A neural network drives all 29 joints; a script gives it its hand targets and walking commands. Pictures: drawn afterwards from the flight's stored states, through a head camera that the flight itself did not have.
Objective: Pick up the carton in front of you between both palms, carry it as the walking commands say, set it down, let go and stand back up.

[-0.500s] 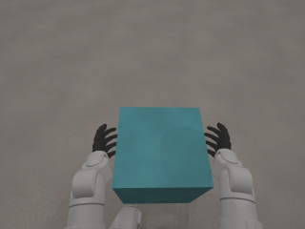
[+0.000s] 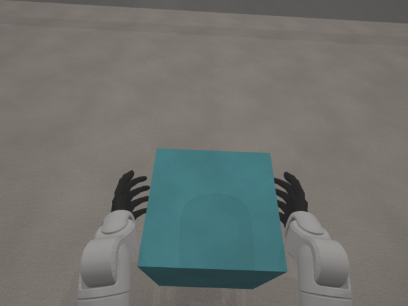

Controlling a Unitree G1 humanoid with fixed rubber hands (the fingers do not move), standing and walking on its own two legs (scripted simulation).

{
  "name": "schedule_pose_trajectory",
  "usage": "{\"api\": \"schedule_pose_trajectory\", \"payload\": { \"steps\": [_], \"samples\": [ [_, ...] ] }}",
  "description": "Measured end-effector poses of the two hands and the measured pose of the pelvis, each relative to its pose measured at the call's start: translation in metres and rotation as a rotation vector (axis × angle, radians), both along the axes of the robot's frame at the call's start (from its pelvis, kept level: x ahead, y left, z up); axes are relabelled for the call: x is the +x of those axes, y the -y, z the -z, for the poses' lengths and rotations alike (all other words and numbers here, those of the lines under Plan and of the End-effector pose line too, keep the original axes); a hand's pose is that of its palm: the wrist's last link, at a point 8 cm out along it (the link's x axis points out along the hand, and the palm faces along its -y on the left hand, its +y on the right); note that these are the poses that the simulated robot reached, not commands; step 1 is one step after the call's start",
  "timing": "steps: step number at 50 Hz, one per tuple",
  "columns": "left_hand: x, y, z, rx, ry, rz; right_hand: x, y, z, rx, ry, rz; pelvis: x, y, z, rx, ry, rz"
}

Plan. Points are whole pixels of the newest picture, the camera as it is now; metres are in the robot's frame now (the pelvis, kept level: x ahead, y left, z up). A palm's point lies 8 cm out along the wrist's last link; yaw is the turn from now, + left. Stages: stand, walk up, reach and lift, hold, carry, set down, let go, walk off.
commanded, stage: carry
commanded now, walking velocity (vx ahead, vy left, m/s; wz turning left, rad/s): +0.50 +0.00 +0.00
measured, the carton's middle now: (209, 225) +0.29 -0.01 +0.01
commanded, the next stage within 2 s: none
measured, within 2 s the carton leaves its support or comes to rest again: neither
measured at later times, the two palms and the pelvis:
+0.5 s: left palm (155, 131) +0.50 +0.12 +0.08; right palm (276, 128) +0.52 -0.18 +0.08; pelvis +0.30 -0.05 +0.00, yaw +3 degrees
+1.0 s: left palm (152, 64) +0.82 +0.16 +0.09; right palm (243, 65) +0.82 -0.14 +0.09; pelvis +0.60 +0.01 +0.00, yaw +1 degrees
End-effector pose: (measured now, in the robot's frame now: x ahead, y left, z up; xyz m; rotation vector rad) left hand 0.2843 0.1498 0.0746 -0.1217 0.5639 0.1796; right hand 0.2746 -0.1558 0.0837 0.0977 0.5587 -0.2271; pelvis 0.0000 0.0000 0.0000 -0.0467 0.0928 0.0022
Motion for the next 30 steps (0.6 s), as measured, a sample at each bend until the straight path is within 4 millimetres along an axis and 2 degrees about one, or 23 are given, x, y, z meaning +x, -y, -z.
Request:
{"api": "schedule_pose_trajectory", "payload": {
  "steps": [5,10,14,18,24,30],
  "samples": [
    [0.036,0.009,-0.004,0.007,0.001,-0.011,0.048,0.007,0.000,0.000,-0.002,-0.050,0.070,0.015,0.008,0.023,0.014,-0.008],
    [0.082,0.030,0.010,0.027,-0.017,-0.017,0.101,0.026,0.024,0.037,-0.021,-0.072,0.143,0.037,0.030,0.028,0.033,-0.034],
    [0.106,0.037,0.020,0.018,-0.115,-0.042,0.135,0.032,0.034,0.043,-0.120,-0.101,0.181,0.049,0.023,0.039,0.031,-0.058],
    [0.134,0.038,0.014,0.016,-0.138,-0.071,0.172,0.031,0.028,0.043,-0.142,-0.131,0.219,0.054,0.011,0.052,0.031,-0.057],
    [0.203,0.036,-0.004,0.022,-0.081,-0.057,0.237,0.030,0.009,0.037,-0.083,-0.121,0.284,0.049,0.004,0.061,0.030,-0.048],
    [0.287,0.020,-0.007,0.013,-0.027,-0.027,0.312,0.015,0.003,0.023,-0.030,-0.093,0.362,0.029,0.014,0.046,0.037,-0.043]
  ]
}}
